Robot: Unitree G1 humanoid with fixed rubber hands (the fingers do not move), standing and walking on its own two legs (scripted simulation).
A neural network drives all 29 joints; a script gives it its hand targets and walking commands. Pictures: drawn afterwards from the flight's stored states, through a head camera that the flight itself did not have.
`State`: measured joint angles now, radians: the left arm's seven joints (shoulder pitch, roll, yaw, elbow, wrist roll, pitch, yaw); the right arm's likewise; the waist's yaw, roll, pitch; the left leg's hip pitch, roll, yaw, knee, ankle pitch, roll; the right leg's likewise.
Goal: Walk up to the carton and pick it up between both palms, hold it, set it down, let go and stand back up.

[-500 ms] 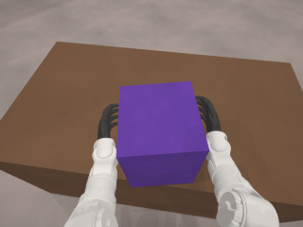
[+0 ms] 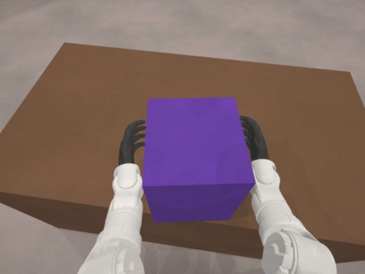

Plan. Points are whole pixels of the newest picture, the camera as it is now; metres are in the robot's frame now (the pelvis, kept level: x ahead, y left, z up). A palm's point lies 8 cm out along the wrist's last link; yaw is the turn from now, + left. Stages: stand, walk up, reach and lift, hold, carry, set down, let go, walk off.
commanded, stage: set down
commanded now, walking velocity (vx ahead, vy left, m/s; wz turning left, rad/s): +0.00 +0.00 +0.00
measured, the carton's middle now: (191, 164) +0.38 +0.00 -0.04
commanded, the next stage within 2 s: none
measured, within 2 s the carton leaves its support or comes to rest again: neither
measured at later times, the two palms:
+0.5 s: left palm (128, 156) +0.37 +0.15 +0.00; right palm (253, 151) +0.39 -0.15 +0.00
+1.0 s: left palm (116, 172) +0.35 +0.18 -0.05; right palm (273, 156) +0.39 -0.20 -0.02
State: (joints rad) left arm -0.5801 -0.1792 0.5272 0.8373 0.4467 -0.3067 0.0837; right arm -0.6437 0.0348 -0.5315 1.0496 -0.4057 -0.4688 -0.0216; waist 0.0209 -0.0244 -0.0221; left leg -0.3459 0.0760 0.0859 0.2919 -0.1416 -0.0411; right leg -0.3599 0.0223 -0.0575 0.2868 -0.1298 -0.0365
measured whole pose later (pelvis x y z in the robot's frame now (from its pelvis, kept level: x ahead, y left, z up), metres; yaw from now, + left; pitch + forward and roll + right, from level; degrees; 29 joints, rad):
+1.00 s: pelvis -0.02 +0.00 -0.04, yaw -1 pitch +24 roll -1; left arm -0.70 0.10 0.06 1.31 -0.13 -0.50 0.12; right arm -0.87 -0.27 0.13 1.53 0.33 -0.51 0.00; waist 0.04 0.01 -0.26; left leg -0.84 0.09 0.02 0.72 -0.29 -0.05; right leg -0.84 0.03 -0.06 0.68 -0.26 -0.04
